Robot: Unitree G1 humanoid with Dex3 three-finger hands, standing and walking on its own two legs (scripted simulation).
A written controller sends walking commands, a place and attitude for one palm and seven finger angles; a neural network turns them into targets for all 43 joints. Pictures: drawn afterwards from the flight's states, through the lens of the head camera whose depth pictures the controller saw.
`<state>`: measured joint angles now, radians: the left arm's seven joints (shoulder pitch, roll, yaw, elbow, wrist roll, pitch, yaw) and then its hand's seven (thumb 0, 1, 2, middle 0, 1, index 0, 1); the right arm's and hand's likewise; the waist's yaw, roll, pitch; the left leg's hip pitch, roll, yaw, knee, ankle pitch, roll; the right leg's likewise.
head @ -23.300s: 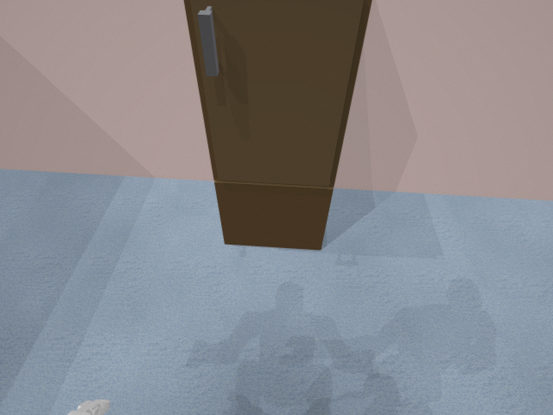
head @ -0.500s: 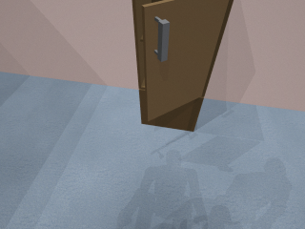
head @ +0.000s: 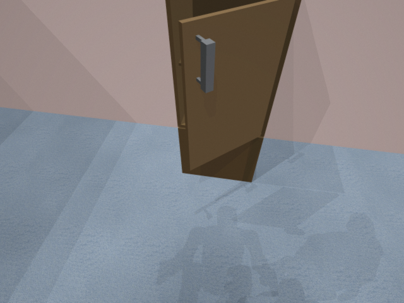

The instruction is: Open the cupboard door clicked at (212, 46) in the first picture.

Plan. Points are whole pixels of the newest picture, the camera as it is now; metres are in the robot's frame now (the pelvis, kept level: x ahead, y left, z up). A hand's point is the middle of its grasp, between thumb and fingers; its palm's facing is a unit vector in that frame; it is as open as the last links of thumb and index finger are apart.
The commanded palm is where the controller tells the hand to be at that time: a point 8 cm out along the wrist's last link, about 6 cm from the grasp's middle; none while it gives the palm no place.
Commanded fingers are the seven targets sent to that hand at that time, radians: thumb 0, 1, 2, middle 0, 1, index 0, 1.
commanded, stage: look to check the result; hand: left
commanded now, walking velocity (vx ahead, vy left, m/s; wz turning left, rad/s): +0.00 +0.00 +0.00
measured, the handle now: (203, 63) +0.68 +0.03 +0.13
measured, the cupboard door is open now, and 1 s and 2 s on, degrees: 42 42 42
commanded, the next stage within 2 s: walk to a spot facing it in 0.52 s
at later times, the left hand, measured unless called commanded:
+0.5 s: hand out of the picture +0.07 +0.23 -0.16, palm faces -0.01 -0.95 -0.31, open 7.4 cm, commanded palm none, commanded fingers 0.00 0.90 0.90 -0.20 -0.30 -0.20 -0.30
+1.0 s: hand out of the picture +0.08 +0.19 -0.18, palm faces -0.12 -0.96 -0.23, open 7.4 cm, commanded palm none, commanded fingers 0.00 0.90 0.90 -0.20 -0.30 -0.20 -0.30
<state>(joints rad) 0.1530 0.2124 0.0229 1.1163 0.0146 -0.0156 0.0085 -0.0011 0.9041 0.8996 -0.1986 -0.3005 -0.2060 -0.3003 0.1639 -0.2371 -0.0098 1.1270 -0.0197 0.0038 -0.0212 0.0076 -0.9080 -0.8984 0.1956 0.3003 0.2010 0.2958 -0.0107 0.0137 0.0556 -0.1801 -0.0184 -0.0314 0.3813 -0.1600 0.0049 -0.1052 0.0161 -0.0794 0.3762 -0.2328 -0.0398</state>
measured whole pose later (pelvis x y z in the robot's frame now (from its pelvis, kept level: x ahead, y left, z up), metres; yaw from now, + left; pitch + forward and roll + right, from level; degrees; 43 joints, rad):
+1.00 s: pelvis +0.01 +0.00 -0.01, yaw -9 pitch -1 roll +1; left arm 0.20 0.22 0.05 1.03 0.02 0.05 0.00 0.00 0.90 0.90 -0.20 -0.30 -0.21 -0.30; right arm 0.17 -0.20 -0.03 1.02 -0.02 0.04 -0.04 0.01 -0.91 -0.90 0.20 0.30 0.20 0.30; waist 0.01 -0.01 0.09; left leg -0.23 0.04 0.11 0.53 -0.28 0.00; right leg -0.22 0.06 0.06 0.55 -0.31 -0.04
